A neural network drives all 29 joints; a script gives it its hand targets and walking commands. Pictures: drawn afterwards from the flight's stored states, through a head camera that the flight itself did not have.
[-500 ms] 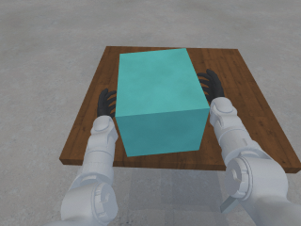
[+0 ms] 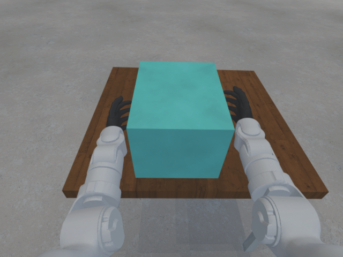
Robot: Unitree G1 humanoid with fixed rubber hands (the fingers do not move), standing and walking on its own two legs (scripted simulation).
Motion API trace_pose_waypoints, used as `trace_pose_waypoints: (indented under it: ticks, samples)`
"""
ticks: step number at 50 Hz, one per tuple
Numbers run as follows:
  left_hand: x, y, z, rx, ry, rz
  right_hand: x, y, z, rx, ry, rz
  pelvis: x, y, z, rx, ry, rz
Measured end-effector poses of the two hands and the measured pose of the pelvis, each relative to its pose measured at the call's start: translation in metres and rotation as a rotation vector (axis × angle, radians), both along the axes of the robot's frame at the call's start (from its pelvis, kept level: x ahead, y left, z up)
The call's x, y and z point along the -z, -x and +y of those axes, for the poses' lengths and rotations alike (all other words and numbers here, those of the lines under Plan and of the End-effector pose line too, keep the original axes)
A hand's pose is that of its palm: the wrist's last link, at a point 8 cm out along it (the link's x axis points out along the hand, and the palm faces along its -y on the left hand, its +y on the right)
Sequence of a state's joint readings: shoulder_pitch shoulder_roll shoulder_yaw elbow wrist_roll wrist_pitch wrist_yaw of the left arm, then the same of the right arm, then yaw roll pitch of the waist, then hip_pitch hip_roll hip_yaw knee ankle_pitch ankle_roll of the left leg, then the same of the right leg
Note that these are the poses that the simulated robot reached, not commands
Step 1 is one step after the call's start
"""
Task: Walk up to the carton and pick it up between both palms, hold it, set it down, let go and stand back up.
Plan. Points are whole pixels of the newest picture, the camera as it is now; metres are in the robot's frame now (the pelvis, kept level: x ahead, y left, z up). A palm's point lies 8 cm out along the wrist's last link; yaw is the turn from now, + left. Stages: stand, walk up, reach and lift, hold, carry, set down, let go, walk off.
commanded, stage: reach and lift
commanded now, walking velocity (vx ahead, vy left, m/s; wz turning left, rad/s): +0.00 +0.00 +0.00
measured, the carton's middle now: (177, 116) +0.47 +0.03 +0.10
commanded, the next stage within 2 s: hold in 1.42 s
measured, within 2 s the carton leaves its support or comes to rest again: neither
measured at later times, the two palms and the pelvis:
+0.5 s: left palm (111, 132) +0.36 +0.19 +0.13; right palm (245, 125) +0.38 -0.12 +0.17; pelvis -0.01 +0.00 +0.00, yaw +0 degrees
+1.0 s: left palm (111, 119) +0.37 +0.18 +0.16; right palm (249, 114) +0.38 -0.12 +0.19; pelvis -0.01 +0.00 +0.00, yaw +0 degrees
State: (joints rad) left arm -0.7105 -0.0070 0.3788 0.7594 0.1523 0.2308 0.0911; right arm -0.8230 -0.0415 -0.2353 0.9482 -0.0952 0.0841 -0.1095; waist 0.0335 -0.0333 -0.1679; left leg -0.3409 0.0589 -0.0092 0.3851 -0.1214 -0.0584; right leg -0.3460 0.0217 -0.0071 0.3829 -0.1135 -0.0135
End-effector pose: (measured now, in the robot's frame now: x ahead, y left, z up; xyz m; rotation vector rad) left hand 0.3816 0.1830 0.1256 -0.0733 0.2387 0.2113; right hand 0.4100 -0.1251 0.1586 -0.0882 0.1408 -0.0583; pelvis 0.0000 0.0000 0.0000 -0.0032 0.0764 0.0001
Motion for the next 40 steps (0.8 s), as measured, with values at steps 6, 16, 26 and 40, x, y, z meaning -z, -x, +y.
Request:
trace_pose_waypoints:
  ticks: [6,16,26,40]
  samples:
    - [-0.011,0.012,0.007,0.012,0.005,-0.008,-0.013,0.015,0.007,0.011,0.003,-0.007,0.000,0.006,0.000,0.000,0.000,-0.049]
    - [-0.012,0.024,0.010,0.030,0.031,0.011,-0.017,0.033,0.010,0.028,0.027,0.013,0.000,0.014,0.000,-0.002,-0.002,-0.101]
    - [-0.004,0.018,0.002,0.059,0.016,0.047,-0.010,0.033,0.002,0.053,0.033,0.048,0.000,0.014,0.000,-0.002,-0.002,-0.101]
    - [-0.015,0.011,-0.003,0.072,-0.021,0.041,-0.015,0.029,-0.003,0.065,0.001,0.041,-0.001,0.011,0.000,-0.002,-0.002,-0.093]
